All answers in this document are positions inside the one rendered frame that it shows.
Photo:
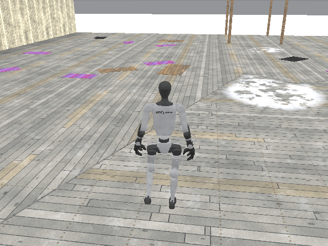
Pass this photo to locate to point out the humanoid robot head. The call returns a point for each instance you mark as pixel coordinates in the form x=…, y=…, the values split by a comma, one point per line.
x=164, y=90

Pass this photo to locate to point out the robot left upper arm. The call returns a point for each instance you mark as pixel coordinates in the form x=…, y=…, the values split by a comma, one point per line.
x=145, y=116

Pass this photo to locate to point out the left robot thigh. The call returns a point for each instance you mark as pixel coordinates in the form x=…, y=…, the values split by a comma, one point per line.
x=151, y=154

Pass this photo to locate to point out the robot right hand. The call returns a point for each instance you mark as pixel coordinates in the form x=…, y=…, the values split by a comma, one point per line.
x=191, y=152

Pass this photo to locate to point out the left robot forearm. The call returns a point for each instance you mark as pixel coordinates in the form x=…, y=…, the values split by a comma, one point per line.
x=139, y=137

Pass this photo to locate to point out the robot right upper arm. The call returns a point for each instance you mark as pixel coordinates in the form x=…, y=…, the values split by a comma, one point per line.
x=183, y=117

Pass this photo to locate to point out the robot left hand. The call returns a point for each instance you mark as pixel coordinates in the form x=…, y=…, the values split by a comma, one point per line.
x=136, y=148

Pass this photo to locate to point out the right robot forearm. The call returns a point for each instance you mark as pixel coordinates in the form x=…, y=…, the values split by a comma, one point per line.
x=188, y=139

